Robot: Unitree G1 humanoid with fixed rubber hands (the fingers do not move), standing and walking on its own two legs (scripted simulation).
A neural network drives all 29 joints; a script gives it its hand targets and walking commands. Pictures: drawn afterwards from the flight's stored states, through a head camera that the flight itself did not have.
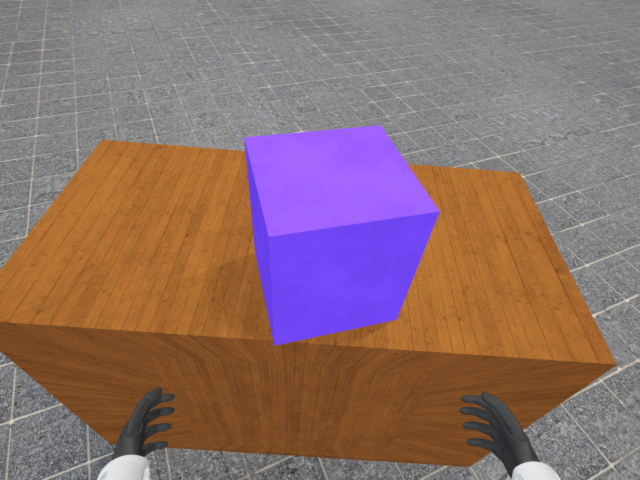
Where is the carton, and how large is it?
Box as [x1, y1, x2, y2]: [244, 125, 439, 345]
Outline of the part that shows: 380,125 244,137 255,253 274,345 396,319 439,211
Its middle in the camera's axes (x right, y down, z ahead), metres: +0.01 -0.01 +0.60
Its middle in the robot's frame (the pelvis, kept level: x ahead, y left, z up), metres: +0.45 -0.01 +0.04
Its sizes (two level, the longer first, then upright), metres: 0.210 0.200 0.250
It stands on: a pedestal, 0.68 m high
